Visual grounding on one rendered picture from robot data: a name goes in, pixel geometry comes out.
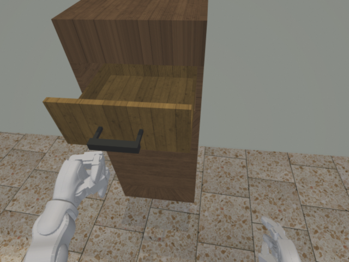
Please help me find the handle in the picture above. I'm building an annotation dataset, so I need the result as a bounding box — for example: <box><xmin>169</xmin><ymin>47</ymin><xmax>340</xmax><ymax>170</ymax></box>
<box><xmin>87</xmin><ymin>127</ymin><xmax>143</xmax><ymax>154</ymax></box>

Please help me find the drawer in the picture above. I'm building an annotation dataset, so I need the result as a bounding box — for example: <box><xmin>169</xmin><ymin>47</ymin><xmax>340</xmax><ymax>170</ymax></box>
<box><xmin>43</xmin><ymin>63</ymin><xmax>197</xmax><ymax>153</ymax></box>

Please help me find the left robot hand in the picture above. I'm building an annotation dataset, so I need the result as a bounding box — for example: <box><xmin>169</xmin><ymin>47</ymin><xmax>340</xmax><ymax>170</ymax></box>
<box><xmin>53</xmin><ymin>151</ymin><xmax>110</xmax><ymax>208</ymax></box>

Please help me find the left robot forearm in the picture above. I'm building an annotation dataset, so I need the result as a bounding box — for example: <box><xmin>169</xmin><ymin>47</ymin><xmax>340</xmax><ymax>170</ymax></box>
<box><xmin>23</xmin><ymin>199</ymin><xmax>79</xmax><ymax>262</ymax></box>

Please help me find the cabinet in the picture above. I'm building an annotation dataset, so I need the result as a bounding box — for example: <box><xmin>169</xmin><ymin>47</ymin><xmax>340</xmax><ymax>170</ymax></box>
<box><xmin>51</xmin><ymin>0</ymin><xmax>208</xmax><ymax>203</ymax></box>

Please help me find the right robot hand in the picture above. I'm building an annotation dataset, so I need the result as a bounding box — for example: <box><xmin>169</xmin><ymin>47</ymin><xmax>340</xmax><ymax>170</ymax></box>
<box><xmin>258</xmin><ymin>216</ymin><xmax>301</xmax><ymax>262</ymax></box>

